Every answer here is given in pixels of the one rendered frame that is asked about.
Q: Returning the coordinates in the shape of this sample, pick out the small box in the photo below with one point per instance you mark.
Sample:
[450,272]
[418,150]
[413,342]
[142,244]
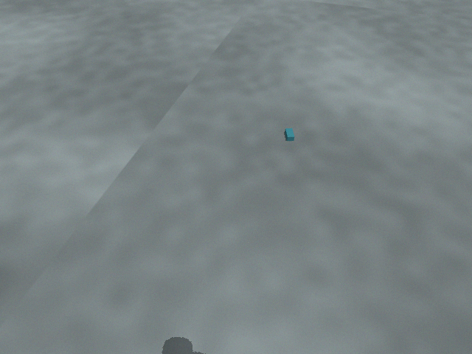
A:
[289,134]

